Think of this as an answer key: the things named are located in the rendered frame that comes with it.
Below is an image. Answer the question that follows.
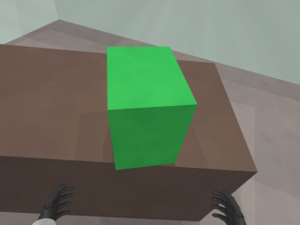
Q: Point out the pedestal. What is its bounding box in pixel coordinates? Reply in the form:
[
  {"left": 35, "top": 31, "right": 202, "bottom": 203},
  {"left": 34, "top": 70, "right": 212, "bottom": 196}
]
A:
[{"left": 0, "top": 44, "right": 258, "bottom": 221}]

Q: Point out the robot left hand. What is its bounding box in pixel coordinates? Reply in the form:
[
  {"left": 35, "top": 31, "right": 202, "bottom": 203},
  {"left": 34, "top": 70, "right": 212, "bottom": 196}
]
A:
[{"left": 38, "top": 183, "right": 74, "bottom": 221}]

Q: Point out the carton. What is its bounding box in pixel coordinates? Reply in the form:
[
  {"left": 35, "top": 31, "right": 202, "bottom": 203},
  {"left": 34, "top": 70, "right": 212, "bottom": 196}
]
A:
[{"left": 107, "top": 46, "right": 198, "bottom": 170}]

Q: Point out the robot right hand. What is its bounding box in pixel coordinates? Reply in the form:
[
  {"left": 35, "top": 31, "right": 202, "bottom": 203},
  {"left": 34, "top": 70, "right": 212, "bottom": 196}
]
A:
[{"left": 211, "top": 189, "right": 247, "bottom": 225}]

